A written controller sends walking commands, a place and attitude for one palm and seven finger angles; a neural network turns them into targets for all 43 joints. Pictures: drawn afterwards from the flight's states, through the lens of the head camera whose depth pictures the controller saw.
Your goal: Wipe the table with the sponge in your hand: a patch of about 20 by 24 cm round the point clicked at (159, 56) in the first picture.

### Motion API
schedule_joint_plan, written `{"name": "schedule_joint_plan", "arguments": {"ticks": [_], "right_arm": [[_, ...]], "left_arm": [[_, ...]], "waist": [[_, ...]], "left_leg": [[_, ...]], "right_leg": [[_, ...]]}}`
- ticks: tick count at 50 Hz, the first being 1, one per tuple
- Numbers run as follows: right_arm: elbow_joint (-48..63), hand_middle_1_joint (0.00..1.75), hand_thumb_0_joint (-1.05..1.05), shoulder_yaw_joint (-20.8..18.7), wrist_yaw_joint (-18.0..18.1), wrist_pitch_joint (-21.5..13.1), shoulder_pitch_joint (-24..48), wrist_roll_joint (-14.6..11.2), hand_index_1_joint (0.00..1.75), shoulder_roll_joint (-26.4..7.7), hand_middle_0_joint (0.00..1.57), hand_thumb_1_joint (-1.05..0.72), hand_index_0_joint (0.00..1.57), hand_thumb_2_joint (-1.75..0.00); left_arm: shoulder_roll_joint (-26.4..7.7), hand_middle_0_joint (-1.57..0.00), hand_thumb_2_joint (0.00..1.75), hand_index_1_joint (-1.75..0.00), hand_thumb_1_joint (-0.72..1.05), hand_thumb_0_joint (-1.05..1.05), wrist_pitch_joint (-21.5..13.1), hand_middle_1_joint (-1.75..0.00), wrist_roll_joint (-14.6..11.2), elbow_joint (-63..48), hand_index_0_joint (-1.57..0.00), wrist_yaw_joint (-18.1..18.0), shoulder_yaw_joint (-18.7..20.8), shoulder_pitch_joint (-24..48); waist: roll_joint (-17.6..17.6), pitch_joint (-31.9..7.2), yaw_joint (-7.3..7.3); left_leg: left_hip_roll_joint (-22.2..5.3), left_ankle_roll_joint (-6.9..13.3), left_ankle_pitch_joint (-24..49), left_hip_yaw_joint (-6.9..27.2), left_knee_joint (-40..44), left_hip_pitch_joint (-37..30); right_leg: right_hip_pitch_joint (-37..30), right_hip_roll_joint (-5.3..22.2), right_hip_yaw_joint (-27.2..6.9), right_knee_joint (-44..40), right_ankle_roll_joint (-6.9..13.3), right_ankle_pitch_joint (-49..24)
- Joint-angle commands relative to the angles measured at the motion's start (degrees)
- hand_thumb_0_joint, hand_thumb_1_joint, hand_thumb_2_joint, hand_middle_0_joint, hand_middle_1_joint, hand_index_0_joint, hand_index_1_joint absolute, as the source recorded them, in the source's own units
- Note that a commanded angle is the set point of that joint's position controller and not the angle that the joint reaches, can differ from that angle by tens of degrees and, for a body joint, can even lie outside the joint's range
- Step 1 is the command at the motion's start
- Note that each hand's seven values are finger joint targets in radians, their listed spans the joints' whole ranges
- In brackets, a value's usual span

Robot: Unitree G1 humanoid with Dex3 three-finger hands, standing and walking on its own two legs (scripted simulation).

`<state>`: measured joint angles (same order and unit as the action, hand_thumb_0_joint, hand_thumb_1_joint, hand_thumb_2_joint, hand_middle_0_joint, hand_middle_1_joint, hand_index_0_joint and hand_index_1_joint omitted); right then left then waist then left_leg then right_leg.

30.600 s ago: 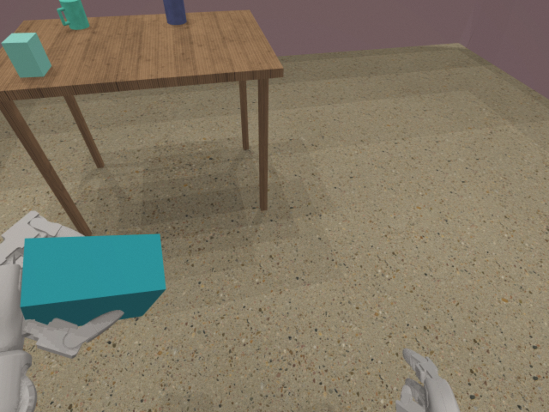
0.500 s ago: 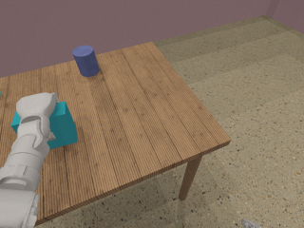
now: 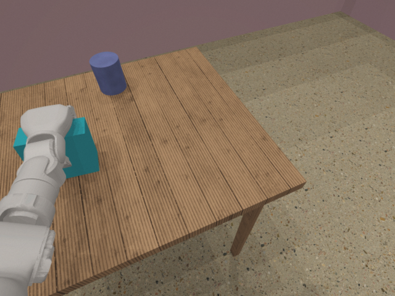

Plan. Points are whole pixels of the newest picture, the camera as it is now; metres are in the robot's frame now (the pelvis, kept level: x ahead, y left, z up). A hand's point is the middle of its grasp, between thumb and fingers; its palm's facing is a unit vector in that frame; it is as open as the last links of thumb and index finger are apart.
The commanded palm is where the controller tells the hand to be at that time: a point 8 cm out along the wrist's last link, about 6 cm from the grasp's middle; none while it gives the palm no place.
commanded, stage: slide across to the middle lane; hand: left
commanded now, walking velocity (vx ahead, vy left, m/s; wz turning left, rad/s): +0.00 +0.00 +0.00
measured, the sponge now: (64, 157) +0.40 +0.33 +0.02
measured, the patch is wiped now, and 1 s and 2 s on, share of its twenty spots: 0.60 0.65 0.80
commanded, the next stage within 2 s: wipe back along the middle lane in 0.50 s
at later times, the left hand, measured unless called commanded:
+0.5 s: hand (83, 135) +0.42 +0.28 +0.07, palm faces -0.07 -0.01 -1.00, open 10.4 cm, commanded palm +0.41 +0.25 +0.12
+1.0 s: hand (98, 141) +0.41 +0.24 +0.07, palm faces -0.03 -0.01 -1.00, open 10.4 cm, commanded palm +0.38 +0.22 +0.10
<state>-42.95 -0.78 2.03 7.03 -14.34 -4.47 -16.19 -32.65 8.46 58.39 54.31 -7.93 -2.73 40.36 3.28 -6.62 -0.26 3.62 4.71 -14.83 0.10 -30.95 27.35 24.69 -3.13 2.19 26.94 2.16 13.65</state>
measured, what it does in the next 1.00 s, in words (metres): stands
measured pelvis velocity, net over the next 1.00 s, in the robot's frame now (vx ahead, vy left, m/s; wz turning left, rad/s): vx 0.01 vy -0.02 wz -0.01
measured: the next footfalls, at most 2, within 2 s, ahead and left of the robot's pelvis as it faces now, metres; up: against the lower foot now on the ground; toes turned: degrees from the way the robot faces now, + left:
none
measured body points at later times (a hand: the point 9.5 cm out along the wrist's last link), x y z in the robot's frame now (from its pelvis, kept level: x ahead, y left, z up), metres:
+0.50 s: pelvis +0.01 +0.00 +0.00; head +0.04 -0.01 +0.45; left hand +0.42 +0.27 +0.13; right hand +0.14 -0.25 -0.13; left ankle -0.01 +0.06 -0.73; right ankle -0.01 -0.10 -0.73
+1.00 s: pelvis +0.01 -0.02 +0.01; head +0.03 -0.04 +0.45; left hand +0.41 +0.24 +0.13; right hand +0.14 -0.27 -0.13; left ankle -0.01 +0.06 -0.73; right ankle -0.01 -0.10 -0.73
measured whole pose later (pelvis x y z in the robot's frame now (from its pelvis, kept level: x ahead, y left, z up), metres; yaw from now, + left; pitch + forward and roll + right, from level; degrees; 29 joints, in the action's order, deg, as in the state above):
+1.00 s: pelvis +0.01 -0.02 +0.01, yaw +0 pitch +8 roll -1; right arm -42.4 0.3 1.5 10.1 -9.9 -5.1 -16.2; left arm -21.3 22.6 55.6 45.3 -10.9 -9.8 35.5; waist 3.9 -7.0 0.6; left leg 3.1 3.6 -14.4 -0.1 -27.4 21.0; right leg 19.2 -3.7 1.6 24.9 3.3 13.8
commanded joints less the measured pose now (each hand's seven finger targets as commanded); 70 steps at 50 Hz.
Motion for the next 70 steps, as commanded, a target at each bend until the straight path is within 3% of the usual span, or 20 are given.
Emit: {"name": "schedule_joint_plan", "arguments": {"ticks": [1,2,6,9,14,21,27,29,35,38,40,46,47,55,57,59,61,65,67,70], "right_arm": [[5.5,0.3,0.0,-3.4,0.6,-1.9,1.4,0.0,0.3,-8.7,0.2,-0.9,0.2,-0.9],[5.5,0.3,0.0,-3.3,0.5,-1.9,2.0,-0.1,0.3,-8.5,0.2,-0.9,0.2,-0.9],[5.1,0.3,0.0,-3.2,0.2,-2.1,3.0,0.1,0.3,-8.3,0.2,-0.9,0.2,-0.9],[5.0,0.3,0.0,-2.9,0.2,-1.6,3.9,0.0,0.3,-8.2,0.2,-0.9,0.2,-0.9],[5.2,0.3,0.0,-2.4,0.2,-1.4,4.6,0.1,0.3,-7.9,0.2,-0.9,0.2,-0.9],[5.6,0.3,0.0,-2.4,0.3,-1.3,5.1,0.4,0.3,-7.3,0.2,-0.9,0.2,-0.9],[4.9,0.3,0.0,-2.2,0.4,-1.0,5.6,0.5,0.3,-7.2,0.2,-0.9,0.2,-0.9],[4.7,0.3,0.0,-2.1,0.3,-0.8,5.8,0.5,0.3,-6.9,0.2,-0.9,0.2,-0.9],[6.1,0.3,0.0,-1.8,-0.1,-0.1,7.4,0.3,0.3,-7.0,0.2,-0.9,0.2,-0.9],[6.7,0.3,0.0,-1.7,-0.1,0.4,7.8,0.1,0.3,-7.2,0.2,-0.9,0.2,-0.9],[7.5,0.3,0.0,-1.5,-0.1,0.4,9.0,-0.4,0.3,-7.1,0.2,-0.9,0.2,-0.9],[8.3,0.3,0.0,-1.4,-0.2,0.8,10.2,-0.7,0.3,-7.1,0.2,-0.9,0.2,-0.9],[8.0,0.3,0.0,-1.3,-0.1,1.0,10.1,-0.8,0.3,-7.3,0.2,-0.9,0.2,-0.9],[10.7,0.3,0.0,-1.0,-0.2,1.4,13.5,-1.1,0.3,-6.5,0.2,-0.9,0.2,-0.9],[10.4,0.3,0.0,-0.9,0.0,1.8,13.6,-1.1,0.3,-6.8,0.2,-0.9,0.2,-0.9],[10.6,0.3,0.0,-0.7,0.1,1.9,14.6,-1.3,0.3,-6.5,0.2,-0.9,0.2,-0.9],[11.1,0.3,0.0,-0.7,-0.1,1.8,15.3,-1.2,0.3,-6.4,0.2,-0.9,0.2,-0.9],[12.3,0.3,0.0,-0.4,-0.4,1.8,17.1,-1.4,0.3,-5.6,0.2,-0.9,0.2,-0.9],[11.8,0.3,0.0,-0.4,-0.2,2.0,16.9,-1.1,0.3,-6.0,0.2,-0.9,0.2,-0.9],[12.7,0.3,0.0,-0.1,-0.3,2.0,18.5,-1.3,0.3,-5.4,0.2,-0.9,0.2,-0.9]], "left_arm": [[-8.2,-1.2,1.3,-1.6,0.1,0.0,-0.6,-1.6,-1.2,-10.2,-1.2,-1.3,1.1,17.6],[-7.1,-1.2,1.3,-1.6,0.1,0.0,-0.2,-1.6,-1.3,-11.3,-1.2,-1.4,-0.2,19.1],[-5.5,-1.2,1.3,-1.6,0.1,0.0,1.7,-1.6,-1.2,-13.3,-1.2,-2.0,-1.1,20.0],[-6.4,-1.2,1.3,-1.6,0.1,0.0,3.8,-1.6,-0.7,-11.2,-1.2,-2.4,-0.2,19.9],[-5.1,-1.2,1.3,-1.6,0.1,0.0,5.7,-1.6,-0.1,-10.2,-1.2,-2.5,-1.4,22.2],[-0.5,-1.2,1.3,-1.6,0.1,0.0,5.8,-1.6,-0.9,-11.5,-1.2,-2.1,-4.2,23.5],[-0.8,-1.2,1.3,-1.6,0.1,0.0,7.2,-1.6,-0.5,-10.6,-1.2,-3.1,-3.9,26.7],[1.6,-1.2,1.3,-1.6,0.1,0.0,8.0,-1.6,-0.2,-9.8,-1.2,-3.3,-5.7,27.2],[0.6,-1.2,1.3,-1.6,0.1,0.0,9.7,-1.6,-1.2,-8.3,-1.2,-3.2,-2.8,18.0],[1.0,-1.2,1.3,-1.6,0.1,0.0,10.9,-1.6,-1.2,-9.5,-1.2,-3.1,-3.9,16.0],[1.2,-1.2,1.3,-1.6,0.1,0.0,11.4,-1.6,-1.9,-10.7,-1.2,-2.9,-3.3,13.5],[4.8,-1.2,1.3,-1.6,0.1,0.0,13.8,-1.6,-2.7,-13.3,-1.2,-1.9,-6.4,8.4],[3.5,-1.2,1.3,-1.6,0.1,0.0,14.2,-1.6,-2.3,-12.7,-1.2,-1.7,-5.7,8.6],[7.6,-1.2,1.3,-1.6,0.1,0.0,15.4,-1.6,-3.7,-19.9,-1.2,-0.7,-7.5,2.5],[5.9,-1.2,1.3,-1.6,0.1,0.0,16.4,-1.6,-3.4,-20.0,-1.2,-0.9,-7.0,2.1],[8.2,-1.2,1.3,-1.6,0.1,0.0,17.3,-1.6,-3.2,-20.9,-1.2,-0.8,-8.9,2.7],[8.0,-1.2,1.3,-1.6,0.1,0.0,17.7,-1.6,-3.1,-22.8,-1.2,-0.8,-8.5,1.2],[12.4,-1.2,1.3,-1.6,0.1,0.0,18.5,-1.6,-3.3,-26.2,-1.2,-0.3,-11.6,0.6],[9.7,-1.2,1.3,-1.6,0.1,0.0,19.1,-1.6,-3.1,-25.9,-1.2,-0.6,-9.8,-0.6],[11.8,-1.2,1.3,-1.6,0.1,0.0,19.7,-1.6,-3.4,-28.1,-1.2,-0.4,-10.8,-1.6]], "waist": [[-0.7,-17.1,-0.75],[-1.1,-17.0,-1.4],[1.0,-16.8,-0.83],[-1.7,-15.4,-0.63],[-1.8,-15.3,-0.9],[-1.5,-16.9,-1.42],[-2.2,-17.8,-1.92],[-2.0,-17.5,-2.19],[-4.4,-17.9,0.39],[-5.8,-16.5,0.03],[-5.8,-16.1,1.01],[-5.1,-13.6,0.78],[-5.8,-12.5,0.56],[-6.7,-13.2,1.66],[-6.7,-11.4,1.44],[-7.0,-9.9,1.09],[-5.6,-11.0,1.9],[-5.5,-11.7,1.73],[-6.1,-11.4,1.92],[-7.3,-11.2,2.09]], "left_leg": [[-4.0,-3.6,21.1,6.0,2.2,-17.6],[-4.1,-3.6,20.8,5.9,2.4,-17.7],[-4.3,-4.4,22.2,6.8,3.0,-19.8],[-3.9,-4.2,20.8,6.0,3.5,-17.5],[-3.7,-4.3,20.4,5.6,3.8,-17.2],[-3.8,-4.5,24.1,5.6,2.9,-19.2],[-3.4,-3.9,22.5,4.4,2.5,-17.5],[-3.3,-3.9,22.8,4.3,2.3,-17.4],[-2.9,-3.4,22.6,3.5,3.2,-13.9],[-2.5,-2.4,19.8,2.5,3.6,-12.5],[-2.4,-2.5,19.7,2.8,4.4,-12.0],[-2.2,-2.0,17.8,2.4,4.7,-13.0],[-2.2,-2.0,17.2,2.5,4.8,-12.5],[-2.1,-1.9,17.9,2.6,5.1,-13.5],[-1.9,-1.9,16.3,2.3,5.4,-12.9],[-1.9,-2.0,15.2,2.2,5.7,-13.5],[-2.0,-2.1,16.3,2.6,5.6,-14.8],[-2.1,-2.3,17.1,2.8,5.5,-15.6],[-1.9,-2.1,16.0,2.6,5.4,-15.5],[-1.9,-2.1,16.4,2.7,5.7,-14.9]], "right_leg": [[-3.5,0.6,-2.6,-2.6,2.1,-12.0],[-3.5,0.8,-2.6,-2.8,1.8,-12.1],[-2.9,0.6,-2.1,-2.7,2.2,-11.5],[-4.7,0.9,-2.2,-3.0,2.0,-11.9],[-5.2,1.0,-2.2,-3.0,2.0,-12.3],[-5.5,1.1,-2.1,-2.5,2.0,-15.4],[-6.9,1.4,-2.5,-2.2,1.8,-17.3],[-6.4,1.4,-2.5,-2.0,1.8,-17.8],[-11.6,1.7,-3.0,-1.9,1.9,-20.8],[-13.2,2.0,-3.7,-2.7,1.5,-21.8],[-14.0,2.0,-3.5,-2.6,1.8,-21.1],[-13.4,1.8,-3.6,-3.6,1.7,-19.7],[-12.9,1.9,-3.6,-3.7,1.7,-19.4],[-14.5,1.9,-3.9,-3.5,1.9,-20.6],[-14.3,2.0,-4.2,-3.9,1.8,-19.6],[-12.9,2.0,-4.0,-4.5,1.8,-17.7],[-13.1,1.8,-3.8,-3.9,2.1,-17.4],[-12.9,1.8,-3.6,-3.6,2.3,-17.6],[-13.5,1.7,-3.9,-3.7,2.2,-17.3],[-14.3,1.9,-4.0,-3.4,2.2,-18.3]]}}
